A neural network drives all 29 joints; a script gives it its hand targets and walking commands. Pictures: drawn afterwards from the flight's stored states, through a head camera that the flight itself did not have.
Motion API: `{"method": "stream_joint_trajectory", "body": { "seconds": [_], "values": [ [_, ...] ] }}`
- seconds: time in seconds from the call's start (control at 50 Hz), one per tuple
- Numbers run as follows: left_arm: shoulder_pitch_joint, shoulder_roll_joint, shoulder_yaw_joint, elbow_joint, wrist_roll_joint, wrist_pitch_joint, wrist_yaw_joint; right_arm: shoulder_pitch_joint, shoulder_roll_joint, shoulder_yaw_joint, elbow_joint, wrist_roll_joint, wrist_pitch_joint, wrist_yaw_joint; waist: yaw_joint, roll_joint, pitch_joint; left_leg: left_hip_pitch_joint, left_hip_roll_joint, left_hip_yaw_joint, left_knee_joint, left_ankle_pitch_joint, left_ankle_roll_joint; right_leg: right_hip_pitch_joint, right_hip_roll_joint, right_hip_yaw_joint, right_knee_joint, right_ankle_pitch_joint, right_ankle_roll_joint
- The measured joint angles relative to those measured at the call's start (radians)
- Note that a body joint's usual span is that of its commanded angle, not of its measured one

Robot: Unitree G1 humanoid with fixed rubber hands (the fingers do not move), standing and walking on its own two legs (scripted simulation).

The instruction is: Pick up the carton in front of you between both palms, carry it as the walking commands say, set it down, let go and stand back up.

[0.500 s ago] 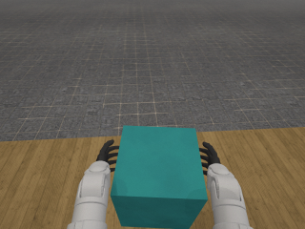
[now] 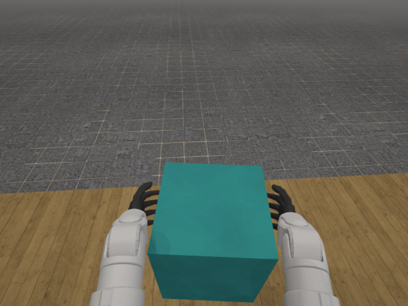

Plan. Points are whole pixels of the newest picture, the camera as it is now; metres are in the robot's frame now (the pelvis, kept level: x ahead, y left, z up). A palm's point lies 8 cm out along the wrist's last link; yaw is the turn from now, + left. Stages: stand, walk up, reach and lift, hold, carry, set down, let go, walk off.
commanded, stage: carry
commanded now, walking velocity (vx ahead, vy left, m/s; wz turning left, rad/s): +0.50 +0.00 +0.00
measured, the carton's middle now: (210, 234) +0.30 +0.00 -0.02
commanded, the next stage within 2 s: none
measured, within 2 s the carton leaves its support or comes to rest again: neither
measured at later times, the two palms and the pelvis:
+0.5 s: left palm (142, 166) +0.43 +0.16 +0.07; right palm (266, 164) +0.44 -0.13 +0.07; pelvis +0.16 +0.01 -0.02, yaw -1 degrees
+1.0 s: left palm (170, 105) +0.71 +0.13 +0.07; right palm (260, 102) +0.74 -0.17 +0.07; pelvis +0.46 -0.04 +0.00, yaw +3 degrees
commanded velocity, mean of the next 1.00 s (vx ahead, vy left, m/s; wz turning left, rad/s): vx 0.50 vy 0.00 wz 0.00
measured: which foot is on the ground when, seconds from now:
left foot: down 0.00-0.34, up 0.36-0.44, down 0.46-0.80, up 0.82-1.00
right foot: down 0.00-0.48, up 0.50-0.76, down 0.78-1.00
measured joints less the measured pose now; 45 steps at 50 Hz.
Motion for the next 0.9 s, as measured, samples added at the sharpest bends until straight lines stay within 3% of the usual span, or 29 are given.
{"method": "stream_joint_trajectory", "body": {
  "seconds": [0.06, 0.14, 0.24, 0.32, 0.36, 0.42, 0.46, 0.48, 0.54, 0.6, 0.64, 0.74, 0.78, 0.8, 0.84, 0.9],
  "values": [
    [0.017, 0.004, -0.020, -0.035, -0.017, 0.017, 0.008, 0.018, -0.005, 0.017, -0.037, 0.020, 0.018, -0.008, -0.003, 0.001, -0.054, -0.068, 0.020, 0.035, 0.062, -0.112, -0.001, -0.061, -0.017, -0.036, 0.049, -0.097, -0.004],
    [0.032, 0.008, -0.055, -0.130, -0.053, 0.069, 0.033, 0.031, -0.025, 0.048, -0.128, 0.068, 0.070, -0.021, -0.003, 0.000, -0.100, -0.133, 0.037, 0.072, 0.130, -0.109, 0.001, -0.119, -0.036, -0.067, 0.103, -0.078, -0.001],
    [0.059, 0.048, -0.088, -0.249, -0.113, 0.203, 0.063, 0.030, -0.030, 0.096, -0.211, 0.116, 0.194, -0.061, 0.005, -0.009, -0.156, -0.142, 0.047, 0.120, 0.162, -0.125, 0.000, -0.174, -0.071, -0.111, 0.208, -0.184, -0.001],
    [0.052, 0.067, -0.107, -0.314, -0.169, 0.303, 0.083, 0.058, -0.039, 0.126, -0.326, 0.139, 0.306, -0.095, 0.001, 0.031, -0.160, -0.125, 0.082, 0.104, 0.172, -0.180, -0.006, -0.134, -0.052, -0.185, 0.127, -0.109, -0.002],
    [0.042, 0.041, -0.119, -0.343, -0.167, 0.336, 0.096, 0.081, -0.059, 0.117, -0.395, 0.160, 0.350, -0.097, 0.002, 0.028, -0.159, -0.173, 0.094, 0.135, 0.269, -0.180, -0.003, -0.116, -0.053, -0.208, 0.123, -0.141, 0.000],
    [0.075, 0.011, -0.142, -0.420, -0.153, 0.380, 0.117, 0.105, -0.064, 0.094, -0.460, 0.194, 0.393, -0.094, 0.006, -0.015, -0.147, -0.238, 0.061, 0.203, 0.301, -0.271, 0.004, -0.073, -0.083, -0.214, 0.088, -0.178, 0.006],
    [0.101, 0.019, -0.147, -0.488, -0.154, 0.411, 0.120, 0.104, -0.040, 0.089, -0.489, 0.197, 0.407, -0.094, 0.009, -0.040, -0.126, -0.228, 0.033, 0.253, 0.161, -0.169, 0.016, -0.043, -0.105, -0.203, 0.084, -0.201, 0.018],
    [0.118, 0.023, -0.136, -0.525, -0.158, 0.421, 0.120, 0.103, -0.019, 0.093, -0.497, 0.192, 0.407, -0.094, 0.018, -0.050, -0.118, -0.203, 0.025, 0.272, 0.125, -0.074, 0.035, -0.051, -0.118, -0.199, 0.132, -0.219, 0.019],
    [0.153, 0.027, -0.106, -0.580, -0.178, 0.443, 0.118, 0.113, -0.020, 0.148, -0.509, 0.178, 0.416, -0.096, 0.014, -0.019, -0.105, -0.137, 0.037, 0.292, 0.104, -0.119, 0.065, -0.175, -0.103, -0.200, 0.437, -0.245, 0.007],
    [0.141, 0.026, -0.107, -0.588, -0.189, 0.458, 0.116, 0.126, -0.024, 0.154, -0.552, 0.175, 0.441, -0.103, -0.003, 0.022, -0.092, -0.047, 0.053, 0.279, 0.001, -0.126, 0.042, -0.310, -0.074, -0.223, 0.559, -0.261, -0.020],
    [0.127, 0.024, -0.113, -0.591, -0.189, 0.456, 0.113, 0.124, -0.024, 0.143, -0.581, 0.174, 0.451, -0.105, -0.019, 0.037, -0.082, 0.015, 0.061, 0.267, -0.067, -0.121, 0.037, -0.382, -0.069, -0.244, 0.499, -0.204, -0.025],
    [0.114, 0.022, -0.131, -0.609, -0.174, 0.447, 0.104, 0.115, -0.023, 0.123, -0.619, 0.182, 0.454, -0.104, -0.040, 0.041, -0.064, 0.159, 0.086, 0.248, -0.114, -0.190, 0.005, -0.426, -0.051, -0.312, 0.169, 0.035, -0.034],
    [0.111, 0.021, -0.137, -0.608, -0.168, 0.448, 0.101, 0.120, -0.024, 0.119, -0.624, 0.183, 0.454, -0.102, -0.037, 0.031, -0.060, 0.177, 0.105, 0.256, 0.006, -0.266, -0.008, -0.368, -0.040, -0.356, 0.079, 0.085, -0.050],
    [0.107, 0.020, -0.143, -0.593, -0.164, 0.445, 0.100, 0.122, -0.027, 0.113, -0.618, 0.184, 0.452, -0.100, -0.029, 0.034, -0.060, 0.149, 0.126, 0.256, 0.131, -0.272, -0.007, -0.356, -0.036, -0.367, 0.107, 0.118, -0.079],
    [0.100, 0.020, -0.147, -0.552, -0.155, 0.440, 0.100, 0.118, -0.030, 0.101, -0.582, 0.184, 0.450, -0.097, -0.007, 0.032, -0.056, 0.012, 0.121, 0.189, 0.463, -0.244, 0.004, -0.341, -0.035, -0.379, 0.171, 0.057, -0.125],
    [0.116, 0.021, -0.138, -0.526, -0.155, 0.444, 0.101, 0.119, -0.022, 0.104, -0.540, 0.172, 0.451, -0.097, 0.012, 0.010, -0.044, -0.199, 0.099, 0.161, 0.735, -0.162, 0.032, -0.257, -0.033, -0.379, 0.102, 0.020, -0.126]
  ]
}}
